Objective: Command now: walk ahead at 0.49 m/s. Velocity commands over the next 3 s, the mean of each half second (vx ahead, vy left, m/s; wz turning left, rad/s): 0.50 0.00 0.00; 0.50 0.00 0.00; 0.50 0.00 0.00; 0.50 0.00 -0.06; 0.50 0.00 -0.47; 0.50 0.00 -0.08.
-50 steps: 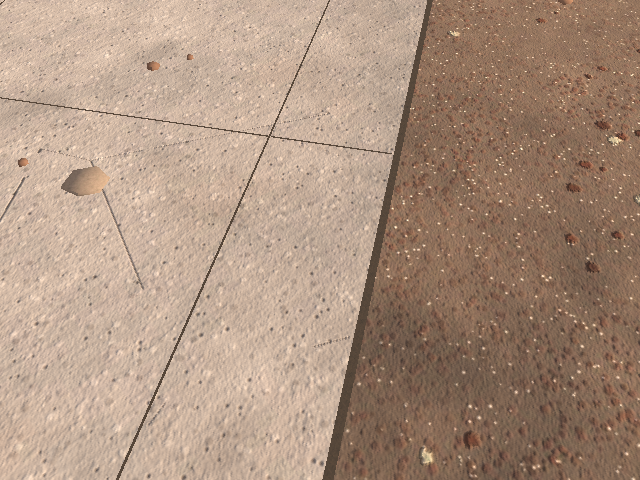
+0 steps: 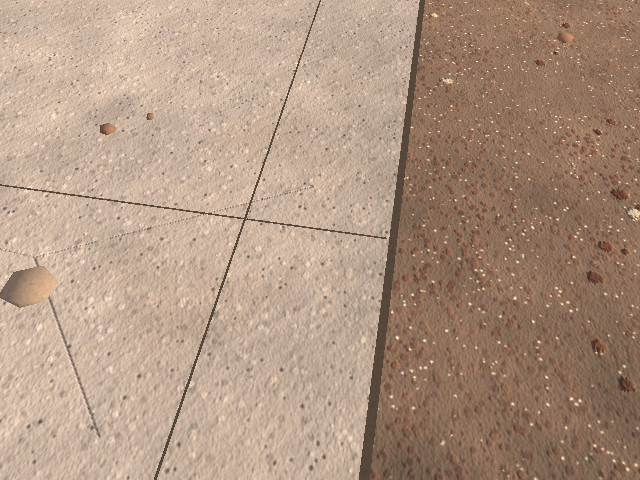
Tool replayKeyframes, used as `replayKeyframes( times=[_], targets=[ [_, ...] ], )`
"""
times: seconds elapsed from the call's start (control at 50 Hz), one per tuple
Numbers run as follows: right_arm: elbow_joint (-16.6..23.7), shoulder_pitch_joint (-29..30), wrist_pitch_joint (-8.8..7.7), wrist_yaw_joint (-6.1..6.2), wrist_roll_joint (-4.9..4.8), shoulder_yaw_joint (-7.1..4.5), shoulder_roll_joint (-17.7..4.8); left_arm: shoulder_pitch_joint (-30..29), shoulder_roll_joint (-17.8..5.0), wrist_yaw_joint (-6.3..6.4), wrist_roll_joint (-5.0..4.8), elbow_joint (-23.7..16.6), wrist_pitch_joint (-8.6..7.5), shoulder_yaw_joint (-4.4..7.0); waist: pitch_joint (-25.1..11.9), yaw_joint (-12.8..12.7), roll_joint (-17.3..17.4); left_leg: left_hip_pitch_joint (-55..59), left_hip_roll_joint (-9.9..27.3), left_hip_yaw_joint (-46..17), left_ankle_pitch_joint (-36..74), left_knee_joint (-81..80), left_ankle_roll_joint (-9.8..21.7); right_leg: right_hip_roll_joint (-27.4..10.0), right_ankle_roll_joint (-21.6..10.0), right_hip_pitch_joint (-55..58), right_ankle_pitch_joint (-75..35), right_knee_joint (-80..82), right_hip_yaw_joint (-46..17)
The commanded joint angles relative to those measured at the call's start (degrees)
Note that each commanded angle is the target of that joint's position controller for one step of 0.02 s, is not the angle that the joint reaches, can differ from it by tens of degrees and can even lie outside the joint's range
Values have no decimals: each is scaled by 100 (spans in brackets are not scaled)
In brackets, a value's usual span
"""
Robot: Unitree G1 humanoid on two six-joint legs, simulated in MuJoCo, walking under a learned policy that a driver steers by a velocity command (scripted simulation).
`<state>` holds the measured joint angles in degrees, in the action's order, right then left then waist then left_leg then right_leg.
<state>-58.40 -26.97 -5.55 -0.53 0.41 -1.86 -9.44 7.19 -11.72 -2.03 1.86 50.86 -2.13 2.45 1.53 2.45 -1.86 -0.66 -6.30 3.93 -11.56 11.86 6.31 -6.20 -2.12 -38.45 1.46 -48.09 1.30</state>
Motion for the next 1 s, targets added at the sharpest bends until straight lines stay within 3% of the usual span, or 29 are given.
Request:
replayKeyframes(
  times=[0.02,0.08,0.14,0.18,0.2,0.22,0.24,0.26,0.28,0.3,0.32,0.34,0.36,0.4,0.44,0.54,0.66,0.72,0.74,0.76,0.78,0.8,0.82,0.84,0.86,0.9,0.94,1.0],
  targets=[
    [122,-357,-84,53,3,-81,-647,-719,-148,-16,-42,-436,-56,-17,482,40,455,-204,1567,-880,1828,-535,442,171,35,-69,-434,691,219],
    [-23,-636,-59,111,58,-64,-666,-1164,-171,-7,-51,-571,-75,-29,536,162,490,371,1693,-851,2393,-318,493,305,-49,-83,-233,1140,312],
    [-125,-628,-31,171,115,-81,-763,-1249,-232,12,-62,-651,-134,-7,538,71,545,832,1862,-809,3313,85,502,457,-261,171,340,1505,368],
    [-146,-442,-23,188,119,-102,-871,-557,-341,83,-67,-446,-188,62,169,-272,653,793,1818,-649,4923,938,357,815,-478,1304,789,1767,522],
    [-159,-354,-6,176,99,-110,-925,324,-457,140,-55,-153,-236,137,-280,-646,567,610,1674,-497,5198,1896,261,981,-627,2359,635,2110,591],
    [-78,-245,-20,162,49,-84,-885,1359,-743,210,56,139,-294,251,-864,-1058,466,-389,1499,-387,4109,3167,167,465,-872,3927,661,2126,41],
    [149,-515,-33,105,-147,29,-397,2163,-1345,263,210,218,-308,403,-1755,-1079,-520,-2219,816,17,1245,5326,-81,-1281,-1430,5657,1397,2288,-2322],
    [61,-751,-24,95,-137,-74,-602,1991,-1304,183,42,253,-222,409,-2032,-898,-785,-3264,169,-426,-1782,6537,-87,-1890,-1902,5851,1244,3074,-4188],
    [177,-204,-1,108,-22,-148,-824,1376,-1023,150,-101,211,-198,342,-1071,-659,-208,-3678,618,-727,-1216,6612,-29,-1559,-1679,5060,1464,3208,-3305],
    [301,231,-31,77,23,-126,-728,920,-680,123,-134,146,-237,253,-464,-539,16,-3620,817,-700,-753,6307,-37,-1328,-1507,4195,1136,3437,-2565],
    [315,388,-8,58,53,-128,-615,712,-456,120,-105,164,-277,189,-135,-345,126,-3387,999,-670,-525,5953,-55,-1030,-1272,3589,767,3627,-2029],
    [321,368,69,27,151,-133,-551,747,-280,146,-112,267,-314,130,4,-183,34,-3136,1103,-661,-442,5678,-117,-807,-1111,3179,408,3732,-1639],
    [264,245,149,-18,188,-111,-407,844,-187,164,-106,361,-349,93,1,-83,-15,-2930,1128,-618,-389,5542,-176,-667,-1036,2984,177,3814,-1355],
    [312,338,238,-78,201,-117,-344,1176,-306,177,-128,532,-431,102,36,-9,-44,-2993,1145,-491,-257,5344,-262,-568,-1057,2895,-381,3898,-1059],
    [491,830,294,-103,199,-121,-387,1375,-452,179,-132,622,-451,119,205,-33,-67,-3370,1239,-380,127,4989,-354,-487,-1054,2885,-440,4062,-837],
    [910,2146,293,-125,106,-54,-385,1869,-433,180,-133,759,-435,53,422,-324,-125,-3590,1199,-106,1098,3383,-482,-274,-905,3145,-981,4143,-460],
    [1200,3031,248,-103,81,-38,-483,2429,-536,276,-58,1001,-393,50,531,-563,-179,-3636,983,4,949,2353,-273,-605,-946,4270,-1528,3856,-465],
    [1141,2686,167,-65,83,-99,-575,2246,-644,329,-19,1033,-366,83,366,-293,-214,-2868,704,120,281,1952,-11,-682,-825,4511,-2928,3157,-320],
    [949,2105,129,-26,90,-155,-651,2170,-695,330,-22,1039,-353,96,70,-51,-216,-2119,501,205,174,1769,101,-608,-752,4454,-3585,2488,-235],
    [601,1114,71,28,136,-240,-789,2081,-678,315,-47,1022,-336,86,-442,355,-32,-874,427,216,390,1468,259,-370,-636,4049,-3477,1384,-24],
    [379,43,19,95,282,-374,-1232,2032,-524,294,-106,839,-348,27,-1164,707,400,687,1549,-1006,-26,1429,582,-100,-520,2845,-1736,-267,164],
    [334,-237,47,71,312,-495,-1729,2711,15,232,-327,776,-338,-56,-1802,404,1690,2059,3140,-3844,-407,759,1408,1022,-265,796,2517,-2417,410],
    [378,194,130,23,85,-448,-1446,2306,-552,244,-164,812,-321,98,-1466,329,800,1612,2887,-4085,-635,388,1274,815,-361,274,2635,-2835,-397],
    [465,821,125,6,35,-356,-1143,1779,-542,221,-144,628,-337,120,-649,97,582,816,2697,-3116,-491,302,1071,532,-385,88,2061,-2701,-411],
    [486,1113,78,-18,51,-277,-835,1508,-439,206,-126,578,-356,103,-273,-31,313,134,2446,-2527,151,106,903,348,-367,275,1683,-2397,-392],
    [343,1166,9,22,35,-162,-479,1560,-243,153,14,613,-219,98,-55,-352,448,-618,1976,-1691,783,-112,570,138,-261,795,1450,-1889,-349],
    [182,836,-72,48,25,-147,-518,1572,-131,93,44,609,-102,96,-62,-436,487,-757,1868,-1390,1313,-201,565,144,-164,914,1361,-1696,-238],
    [61,517,-101,63,11,-168,-725,930,-172,52,47,376,-5,97,189,-411,482,-781,1773,-1107,1276,-461,577,17,-23,403,863,-1215,-96]
  ],
)
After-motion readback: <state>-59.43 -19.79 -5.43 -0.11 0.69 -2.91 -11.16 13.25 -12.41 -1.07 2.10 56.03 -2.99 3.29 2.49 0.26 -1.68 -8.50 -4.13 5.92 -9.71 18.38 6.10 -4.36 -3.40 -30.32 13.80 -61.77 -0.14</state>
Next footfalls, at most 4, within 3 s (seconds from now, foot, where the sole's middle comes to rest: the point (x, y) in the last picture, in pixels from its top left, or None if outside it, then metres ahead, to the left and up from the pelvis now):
0.22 right None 0.30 -0.11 -0.78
0.76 left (285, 435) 0.60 0.07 -0.78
1.34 right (355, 314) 0.90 -0.11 -0.78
1.90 left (281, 226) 1.20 0.08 -0.78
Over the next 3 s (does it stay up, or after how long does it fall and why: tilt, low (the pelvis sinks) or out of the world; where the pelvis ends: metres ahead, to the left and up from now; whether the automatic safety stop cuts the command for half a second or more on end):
stays up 1.60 -0.14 -0.02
